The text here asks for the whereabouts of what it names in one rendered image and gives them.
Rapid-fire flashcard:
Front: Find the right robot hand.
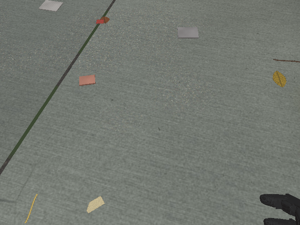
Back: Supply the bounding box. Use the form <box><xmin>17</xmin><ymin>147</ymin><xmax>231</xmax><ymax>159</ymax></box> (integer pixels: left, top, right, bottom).
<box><xmin>260</xmin><ymin>193</ymin><xmax>300</xmax><ymax>225</ymax></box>

